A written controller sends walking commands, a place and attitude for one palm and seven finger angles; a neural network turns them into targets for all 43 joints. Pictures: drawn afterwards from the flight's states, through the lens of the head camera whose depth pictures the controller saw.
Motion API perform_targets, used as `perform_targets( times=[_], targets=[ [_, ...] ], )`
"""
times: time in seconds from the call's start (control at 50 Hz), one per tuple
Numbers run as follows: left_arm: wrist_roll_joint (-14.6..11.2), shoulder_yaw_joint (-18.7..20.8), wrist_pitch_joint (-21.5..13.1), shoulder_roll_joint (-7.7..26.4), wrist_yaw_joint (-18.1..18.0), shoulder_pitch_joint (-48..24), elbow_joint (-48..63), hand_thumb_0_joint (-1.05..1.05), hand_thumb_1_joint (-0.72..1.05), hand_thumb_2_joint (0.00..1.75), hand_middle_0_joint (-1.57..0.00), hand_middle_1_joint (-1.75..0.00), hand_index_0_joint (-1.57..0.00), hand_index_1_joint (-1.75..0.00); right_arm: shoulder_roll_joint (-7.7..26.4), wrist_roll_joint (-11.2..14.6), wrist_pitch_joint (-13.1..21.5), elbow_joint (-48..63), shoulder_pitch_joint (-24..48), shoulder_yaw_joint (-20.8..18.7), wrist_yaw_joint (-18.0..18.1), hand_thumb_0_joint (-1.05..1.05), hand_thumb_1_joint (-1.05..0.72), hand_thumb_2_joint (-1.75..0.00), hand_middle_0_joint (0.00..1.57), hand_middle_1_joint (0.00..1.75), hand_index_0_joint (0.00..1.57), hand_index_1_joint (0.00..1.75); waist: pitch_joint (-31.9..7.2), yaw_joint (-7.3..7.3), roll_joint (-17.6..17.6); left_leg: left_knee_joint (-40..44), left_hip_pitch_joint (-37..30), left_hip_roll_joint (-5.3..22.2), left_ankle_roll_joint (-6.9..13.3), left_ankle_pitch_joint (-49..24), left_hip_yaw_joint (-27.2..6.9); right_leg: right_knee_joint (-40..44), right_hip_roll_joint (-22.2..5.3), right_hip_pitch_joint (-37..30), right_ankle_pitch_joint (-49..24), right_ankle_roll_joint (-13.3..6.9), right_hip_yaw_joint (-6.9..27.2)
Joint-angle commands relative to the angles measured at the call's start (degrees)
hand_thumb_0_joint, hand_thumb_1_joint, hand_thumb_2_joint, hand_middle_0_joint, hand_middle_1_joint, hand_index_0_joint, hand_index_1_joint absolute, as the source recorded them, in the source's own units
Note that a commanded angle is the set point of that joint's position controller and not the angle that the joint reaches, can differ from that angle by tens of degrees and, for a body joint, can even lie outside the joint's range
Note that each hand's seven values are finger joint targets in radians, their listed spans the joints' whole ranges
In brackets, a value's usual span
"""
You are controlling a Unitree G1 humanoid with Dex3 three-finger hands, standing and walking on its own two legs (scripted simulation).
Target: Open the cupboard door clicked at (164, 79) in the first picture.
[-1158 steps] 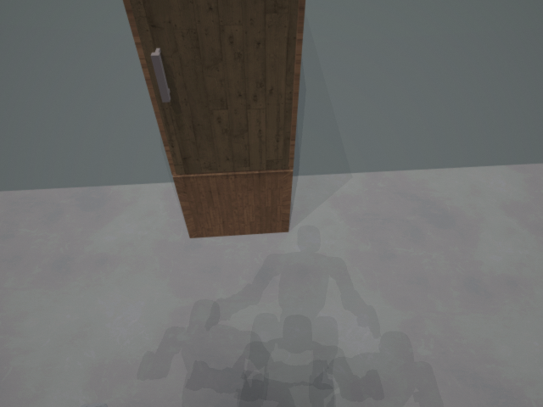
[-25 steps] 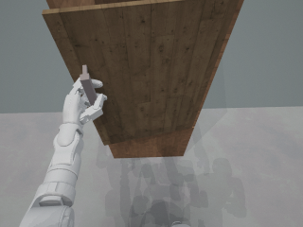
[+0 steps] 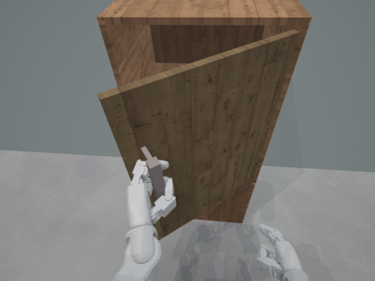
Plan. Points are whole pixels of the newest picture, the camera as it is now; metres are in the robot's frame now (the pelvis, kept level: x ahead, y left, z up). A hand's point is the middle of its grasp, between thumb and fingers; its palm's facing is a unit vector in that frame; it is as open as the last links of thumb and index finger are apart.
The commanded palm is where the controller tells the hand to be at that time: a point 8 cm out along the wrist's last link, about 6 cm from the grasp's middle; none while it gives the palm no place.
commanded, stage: pull the door open along its arc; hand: left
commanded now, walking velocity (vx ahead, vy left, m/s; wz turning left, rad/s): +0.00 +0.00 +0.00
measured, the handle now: (153, 175) +0.32 +0.08 +0.08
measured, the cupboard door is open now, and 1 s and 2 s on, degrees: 37 36 38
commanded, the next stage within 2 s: open thumb and fingers to let go in 0.02 s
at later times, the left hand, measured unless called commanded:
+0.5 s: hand (166, 199) +0.27 +0.05 +0.08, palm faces +0.32 -0.95 -0.02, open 9.8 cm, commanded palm +0.23 +0.09 +0.07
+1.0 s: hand (168, 198) +0.27 +0.05 +0.07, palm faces +0.22 -0.98 -0.01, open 14.9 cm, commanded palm +0.23 +0.09 +0.07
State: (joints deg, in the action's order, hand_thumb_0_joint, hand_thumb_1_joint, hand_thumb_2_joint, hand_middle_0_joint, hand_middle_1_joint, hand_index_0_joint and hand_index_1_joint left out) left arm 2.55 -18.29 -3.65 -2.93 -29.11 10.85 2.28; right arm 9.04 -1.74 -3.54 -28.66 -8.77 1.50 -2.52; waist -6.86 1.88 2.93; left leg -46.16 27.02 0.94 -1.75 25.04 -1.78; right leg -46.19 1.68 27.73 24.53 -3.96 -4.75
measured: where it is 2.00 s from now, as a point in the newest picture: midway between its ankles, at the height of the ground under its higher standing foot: outside the picture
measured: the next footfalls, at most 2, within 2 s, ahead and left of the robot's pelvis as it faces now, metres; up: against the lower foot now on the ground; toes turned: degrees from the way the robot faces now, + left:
none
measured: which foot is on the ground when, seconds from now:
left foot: down 0.00-1.00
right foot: down 0.00-1.00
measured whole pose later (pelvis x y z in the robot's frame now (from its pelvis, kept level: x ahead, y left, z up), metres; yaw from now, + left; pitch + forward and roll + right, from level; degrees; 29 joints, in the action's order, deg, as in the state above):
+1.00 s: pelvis -0.03 +0.01 -0.01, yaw +0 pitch +5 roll +0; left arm 2.6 -18.3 -6.2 -4.6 -31.2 2.6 -6.0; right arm 10.0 -2.2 -1.9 -31.6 -9.6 1.1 -0.7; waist -5.4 0.8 2.5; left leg -48.6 29.8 0.0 -0.9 24.0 -1.5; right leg -48.5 0.7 30.4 23.5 -3.3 -4.5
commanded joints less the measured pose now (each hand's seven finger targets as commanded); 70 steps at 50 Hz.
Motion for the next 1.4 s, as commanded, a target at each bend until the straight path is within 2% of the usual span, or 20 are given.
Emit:
perform_targets(
  times=[0.0,0.08,0.1,0.16,0.26,0.3,0.46,0.5,0.54,0.9,1.02,1.04,1.06,1.08,1.1,1.12,1.16,1.2,1.32,1.38],
  targets=[
    [0.0,0.0,-2.0,-10.6,-1.1,5.7,18.9,0.0,0.9,0.9,-0.4,-1.35,-0.4,-1.35,4.9,0.2,1.7,9.2,6.6,-1.4,0.4,0.0,-0.9,-0.9,0.2,0.3,0.2,0.3,-8.2,-2.79,-6.3,3.3,-2.0,-2.4,1.7,-14.9,1.7,9.3,-3.4,-11.1,-27.5,3.2,3.6],
    [0.0,2.9,-2.0,-8.8,-2.6,-3.6,15.0,0.0,0.9,0.9,-0.4,-1.35,-0.4,-1.35,5.1,-0.5,1.9,7.8,7.4,-1.3,1.4,0.0,-0.9,-0.9,0.2,0.3,0.2,0.3,-5.1,-1.5,-8.4,1.9,-0.5,-3.0,1.8,-11.4,1.0,11.2,-4.2,-7.7,-22.4,3.9,5.9],
    [0.3,4.5,-2.7,-6.9,-3.5,-10.2,13.9,0.0,0.9,0.9,-0.4,-1.35,-0.4,-1.35,5.3,-0.9,2.3,6.9,7.1,-1.2,1.9,0.0,-0.9,-0.9,0.2,0.3,0.2,0.3,-5.1,-0.54,-9.5,1.2,0.6,-3.2,1.9,-10.2,0.7,11.5,-4.8,-6.3,-20.9,4.5,7.3],
    [0.5,5.3,-4.0,-6.6,-3.1,-7.6,11.7,0.0,0.69,0.81,-0.38,-1.33,-0.38,-1.33,5.1,-1.1,2.8,6.7,6.4,-1.7,2.4,0.0,-0.9,-0.9,0.2,0.3,0.2,0.3,-7.6,-1.9,-9.6,1.5,0.9,-3.3,1.8,-10.7,0.5,11.6,-5.3,-8.4,-21.2,4.5,8.7],
    [1.3,2.9,-5.9,-7.3,-1.6,-8.9,11.4,0.0,0.34,0.66,-0.36,-1.29,-0.36,-1.29,5.6,-0.9,3.5,6.7,4.1,-2.3,2.4,0.0,-0.9,-0.9,0.2,0.3,0.2,0.3,-9.6,-0.94,-9.1,1.6,0.9,-3.0,2.0,-11.9,0.5,10.3,-5.6,-9.4,-25.3,4.8,8.7],
    [0.9,3.2,-6.7,-6.6,-0.9,-9.8,11.1,0.0,0.2,0.6,-0.35,-1.27,-0.35,-1.27,5.8,-0.7,3.8,6.6,3.9,-2.4,2.6,0.0,-0.9,-0.9,0.2,0.3,0.2,0.3,-8.7,-0.56,-10.8,1.6,1.8,-3.0,2.1,-10.7,0.4,11.1,-6.0,-9.3,-23.4,5.2,9.4],
    [1.7,2.1,-9.2,-6.7,-0.6,-15.2,9.4,0.0,-0.36,0.36,-0.31,-1.22,-0.31,-1.22,6.3,-0.7,5.3,6.2,3.5,-2.9,2.8,0.0,-0.9,-0.9,0.2,0.3,0.2,0.3,-9.2,-0.35,-8.8,1.0,2.0,-2.9,2.5,-8.7,0.3,11.2,-5.9,-5.9,-14.5,4.5,9.6],
    [1.2,2.7,-9.1,-6.6,-0.8,-15.9,7.4,0.0,-0.5,0.3,-0.3,-1.2,-0.3,-1.2,6.3,-0.6,5.5,6.1,3.6,-2.7,3.0,0.0,-0.9,-0.9,0.2,0.3,0.2,0.3,-8.1,-0.44,-11.2,1.0,3.0,-3.1,2.5,-7.9,0.1,11.9,-6.0,-5.9,-12.7,4.7,9.9],
    [0.9,3.4,-8.8,-6.4,-1.1,-16.8,6.6,0.0,-0.5,0.3,-0.3,-1.2,-0.3,-1.2,6.3,-0.6,5.3,6.1,3.9,-2.7,3.1,0.0,-0.9,-0.9,0.2,0.3,0.2,0.3,-8.6,-0.87,-10.3,1.5,2.3,-3.1,2.5,-8.0,0.4,12.0,-5.7,-5.9,-11.8,4.4,9.3],
    [1.3,2.2,-5.9,-10.2,-4.7,-20.5,4.7,0.0,-0.5,0.3,-0.15,-0.3,-0.15,-0.3,5.8,-0.7,4.5,6.4,5.5,-2.2,2.3,0.0,-0.9,-0.9,0.2,0.3,0.2,0.3,-8.5,-1.77,-6.9,2.9,-0.3,-2.6,2.4,-9.7,1.0,8.5,-2.3,-2.9,-9.1,2.2,3.1],
    [1.1,2.1,-4.5,-11.0,-5.0,-21.0,3.5,0.0,-0.5,0.3,-0.15,-0.3,-0.15,-0.3,5.9,-0.4,3.8,6.2,6.5,-2.0,2.0,0.0,-0.9,-0.9,0.2,0.3,0.2,0.3,-7.6,-2.14,-6.7,3.2,-0.2,-2.4,2.3,-9.5,0.6,8.2,-1.9,-2.2,-7.9,1.9,2.5],
    [7.5,-9.6,-7.4,-3.3,7.8,-21.2,3.8,0.0,-0.5,0.3,-0.15,-0.3,-0.15,-0.3,8.4,-0.1,3.3,4.3,1.1,-2.0,1.6,0.0,-0.9,-0.9,0.2,0.3,0.2,0.3,-3.1,3.6,-9.7,3.1,-2.4,-2.4,3.6,-10.8,0.9,7.0,-2.0,1.3,-13.9,2.1,4.0],
    [5.2,-5.2,-10.6,0.4,14.9,-24.2,7.5,0.0,-0.5,0.3,-0.15,-0.3,-0.15,-0.3,8.0,0.4,3.5,6.5,0.3,-2.6,2.0,0.0,-0.9,-0.9,0.2,0.3,0.2,0.3,-8.1,2.01,-7.7,2.6,-2.1,-2.6,3.8,-12.0,0.8,5.6,-2.2,-1.2,-16.8,2.0,3.9],
    [3.7,-5.3,-12.4,1.7,20.4,-23.8,9.4,0.0,-0.5,0.3,-0.15,-0.3,-0.15,-0.3,8.1,0.7,4.0,7.7,0.9,-2.5,2.4,0.0,-0.9,-0.9,0.2,0.3,0.2,0.3,-10.9,1.07,-4.9,2.3,-3.0,-2.7,4.0,-12.3,1.1,5.0,-2.3,-2.9,-18.0,1.8,4.5],
    [1.3,-4.9,-13.4,2.2,25.0,-23.4,8.8,0.0,-0.5,0.3,-0.15,-0.3,-0.15,-0.3,7.9,1.2,4.6,8.1,0.5,-2.2,2.7,0.0,-0.9,-0.9,0.2,0.3,0.2,0.3,-10.8,1.73,-4.9,2.0,-2.8,-2.8,4.1,-11.8,0.9,5.2,-2.5,-3.1,-17.9,2.0,4.7],
    [-1.4,-3.8,-13.8,2.1,28.0,-21.6,10.1,0.0,-0.5,0.3,-0.15,-0.3,-0.15,-0.3,8.1,1.7,5.0,9.3,0.3,-2.1,2.9,0.0,-0.9,-0.9,0.2,0.3,0.2,0.3,-11.3,0.95,-4.0,2.4,-3.1,-2.7,3.9,-11.5,0.8,5.1,-2.3,-3.6,-17.0,1.8,4.6],
    [-6.1,-2.2,-13.0,-0.3,29.7,-18.6,8.9,0.0,-0.5,0.3,-0.15,-0.3,-0.15,-0.3,7.6,2.6,6.3,10.5,1.1,-1.5,3.2,0.0,-0.9,-0.9,0.2,0.3,0.2,0.3,-7.9,0.62,-5.7,3.4,-1.5,-2.5,3.5,-8.0,0.2,6.4,-1.8,-2.3,-11.6,2.1,3.7],
    [-8.1,0.8,-11.7,0.1,28.1,-17.4,8.8,0.0,-0.5,0.3,-0.15,-0.3,-0.15,-0.3,7.9,2.8,7.4,10.9,1.4,-1.4,3.4,0.0,-0.9,-0.9,0.2,0.3,0.2,0.3,-5.9,0.07,-7.9,4.2,-0.1,-2.4,3.1,-5.1,-0.3,7.4,-1.6,-1.3,-6.4,2.4,3.1],
    [-4.2,3.2,-11.2,3.2,22.9,-6.4,13.4,0.0,-0.5,0.3,-0.15,-0.3,-0.15,-0.3,8.3,2.3,8.5,12.2,-0.1,-1.9,2.0,0.0,-0.9,-0.9,0.2,0.3,0.2,0.3,-7.4,-2.02,-7.2,4.4,0.1,-2.0,3.0,-9.6,0.0,4.6,-1.5,-2.5,-11.0,1.9,2.3],
    [-2.1,2.0,-11.8,3.5,22.3,-5.3,16.5,0.0,-0.5,0.3,-0.15,-0.3,-0.15,-0.3,8.1,2.1,8.4,13.1,-0.7,-2.0,1.5,0.0,-0.9,-0.9,0.2,0.3,0.2,0.3,-5.9,-1.34,-5.7,3.8,0.9,-1.9,2.9,-8.4,0.3,3.9,-1.5,-0.6,-9.8,1.9,2.5]
  ],
)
